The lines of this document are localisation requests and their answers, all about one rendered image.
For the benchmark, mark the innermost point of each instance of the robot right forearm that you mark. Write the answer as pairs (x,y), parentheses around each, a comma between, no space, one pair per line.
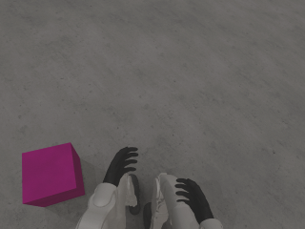
(210,224)

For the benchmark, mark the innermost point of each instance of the robot left hand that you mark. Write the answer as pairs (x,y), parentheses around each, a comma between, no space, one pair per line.
(116,169)

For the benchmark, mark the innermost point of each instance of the robot right hand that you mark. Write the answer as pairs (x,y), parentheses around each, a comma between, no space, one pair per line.
(197,200)

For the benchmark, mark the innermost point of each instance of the robot left thigh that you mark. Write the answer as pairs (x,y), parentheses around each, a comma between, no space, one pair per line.
(124,191)

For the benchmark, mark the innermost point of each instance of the robot thigh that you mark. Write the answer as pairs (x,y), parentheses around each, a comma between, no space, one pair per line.
(180,214)
(124,191)

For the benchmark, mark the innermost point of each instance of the robot left forearm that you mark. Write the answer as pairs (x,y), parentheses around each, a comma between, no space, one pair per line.
(101,208)

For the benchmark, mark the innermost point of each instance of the carton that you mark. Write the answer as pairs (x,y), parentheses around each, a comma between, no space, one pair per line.
(51,175)

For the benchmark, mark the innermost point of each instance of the robot right thigh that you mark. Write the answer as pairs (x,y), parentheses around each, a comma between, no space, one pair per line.
(180,214)

